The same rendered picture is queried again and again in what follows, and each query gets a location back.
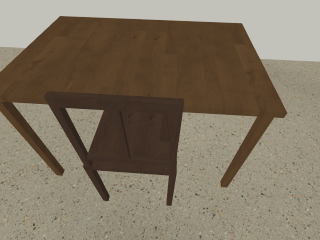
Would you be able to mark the table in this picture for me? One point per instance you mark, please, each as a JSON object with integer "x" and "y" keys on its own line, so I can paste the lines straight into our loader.
{"x": 213, "y": 66}

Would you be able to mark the chair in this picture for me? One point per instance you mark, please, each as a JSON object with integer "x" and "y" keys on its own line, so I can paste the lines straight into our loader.
{"x": 136, "y": 134}

